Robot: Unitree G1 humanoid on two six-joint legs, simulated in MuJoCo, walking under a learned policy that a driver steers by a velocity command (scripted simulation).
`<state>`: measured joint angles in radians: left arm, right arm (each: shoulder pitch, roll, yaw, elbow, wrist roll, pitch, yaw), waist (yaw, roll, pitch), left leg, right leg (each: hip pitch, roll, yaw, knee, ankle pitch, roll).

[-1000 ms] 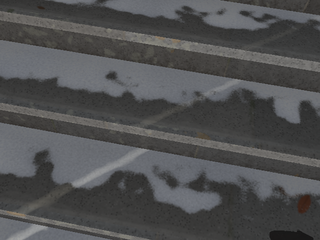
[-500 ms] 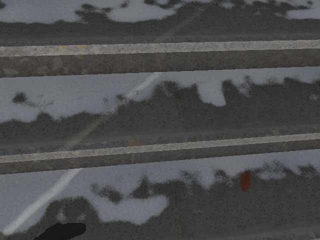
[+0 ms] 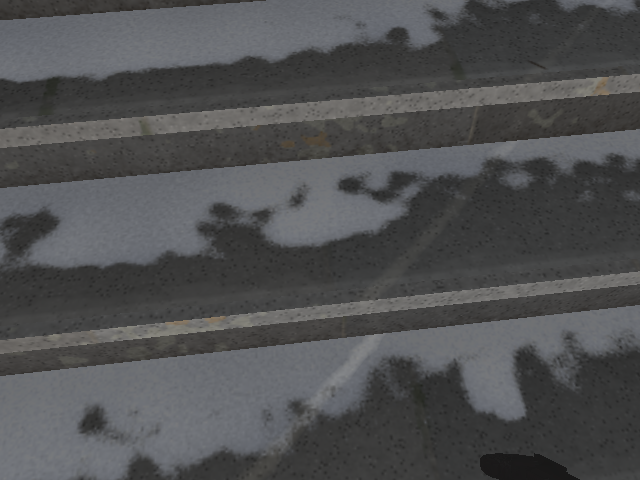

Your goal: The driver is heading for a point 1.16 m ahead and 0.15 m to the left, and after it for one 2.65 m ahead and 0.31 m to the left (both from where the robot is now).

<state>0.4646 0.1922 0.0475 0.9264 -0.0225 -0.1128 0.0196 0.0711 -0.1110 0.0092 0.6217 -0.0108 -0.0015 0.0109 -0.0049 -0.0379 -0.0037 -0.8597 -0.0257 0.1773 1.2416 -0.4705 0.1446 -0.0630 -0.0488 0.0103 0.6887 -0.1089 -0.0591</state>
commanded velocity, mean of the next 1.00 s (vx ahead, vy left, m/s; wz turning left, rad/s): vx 0.50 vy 0.00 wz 0.31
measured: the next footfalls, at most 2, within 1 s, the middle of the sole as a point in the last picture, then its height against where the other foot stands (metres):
right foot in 0.42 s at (379, 418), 0.16 m higher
left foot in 0.92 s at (145, 260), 0.16 m higher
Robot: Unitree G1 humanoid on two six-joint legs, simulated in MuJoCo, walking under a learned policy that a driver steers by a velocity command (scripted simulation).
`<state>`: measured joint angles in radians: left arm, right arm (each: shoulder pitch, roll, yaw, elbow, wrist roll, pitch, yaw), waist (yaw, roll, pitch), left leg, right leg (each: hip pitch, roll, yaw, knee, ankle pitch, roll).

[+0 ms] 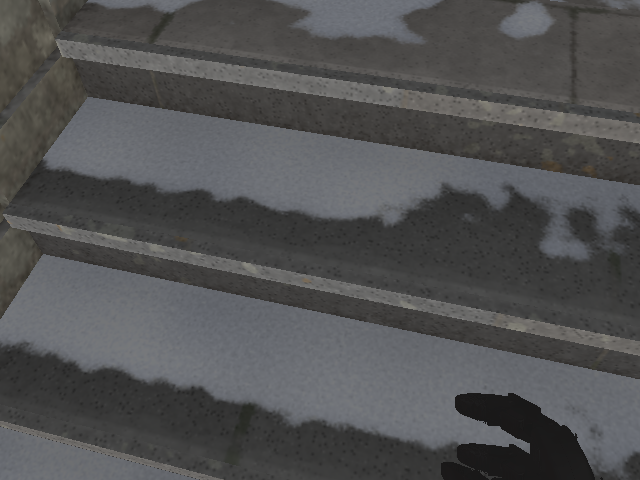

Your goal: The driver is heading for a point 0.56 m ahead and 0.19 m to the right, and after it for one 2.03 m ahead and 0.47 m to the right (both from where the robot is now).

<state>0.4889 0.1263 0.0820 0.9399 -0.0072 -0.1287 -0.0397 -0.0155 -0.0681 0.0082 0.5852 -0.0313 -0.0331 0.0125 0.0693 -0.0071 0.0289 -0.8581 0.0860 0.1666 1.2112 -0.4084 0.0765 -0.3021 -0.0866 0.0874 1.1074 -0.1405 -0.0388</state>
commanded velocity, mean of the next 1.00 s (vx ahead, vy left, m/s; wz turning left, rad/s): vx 0.41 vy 0.00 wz -0.41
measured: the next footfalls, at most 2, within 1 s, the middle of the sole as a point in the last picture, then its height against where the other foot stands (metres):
right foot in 0.50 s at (456, 441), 0.16 m higher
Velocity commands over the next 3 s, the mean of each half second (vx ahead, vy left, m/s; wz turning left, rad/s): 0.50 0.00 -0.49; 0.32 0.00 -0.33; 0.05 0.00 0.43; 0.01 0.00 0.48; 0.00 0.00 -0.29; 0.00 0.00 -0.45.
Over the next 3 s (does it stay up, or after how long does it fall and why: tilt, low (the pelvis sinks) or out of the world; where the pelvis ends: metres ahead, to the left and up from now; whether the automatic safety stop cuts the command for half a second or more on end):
stays up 0.66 -0.26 0.42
